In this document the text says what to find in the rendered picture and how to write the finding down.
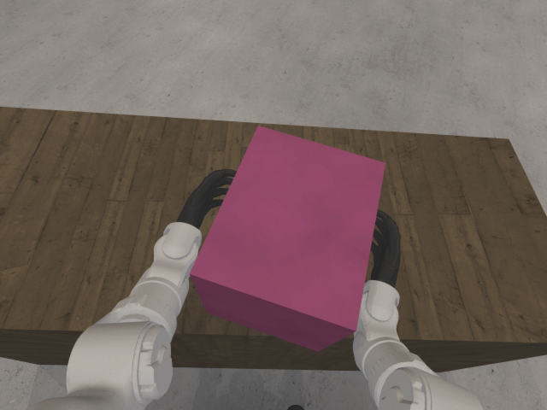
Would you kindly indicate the carton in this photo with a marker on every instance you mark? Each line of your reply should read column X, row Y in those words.
column 288, row 251

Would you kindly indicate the pedestal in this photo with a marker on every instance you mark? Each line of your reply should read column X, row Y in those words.
column 84, row 197

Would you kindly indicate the left robot forearm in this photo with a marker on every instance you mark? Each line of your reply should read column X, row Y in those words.
column 160, row 293

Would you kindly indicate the robot right upper arm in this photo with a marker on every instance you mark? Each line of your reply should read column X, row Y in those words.
column 410, row 388

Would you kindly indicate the right robot forearm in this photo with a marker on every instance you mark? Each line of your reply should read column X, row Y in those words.
column 376, row 346

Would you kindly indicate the robot left upper arm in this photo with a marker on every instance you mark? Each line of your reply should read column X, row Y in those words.
column 116, row 366

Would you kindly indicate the robot right hand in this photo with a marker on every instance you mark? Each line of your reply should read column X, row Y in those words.
column 386, row 256

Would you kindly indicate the robot left hand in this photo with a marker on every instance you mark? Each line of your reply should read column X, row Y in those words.
column 201, row 199

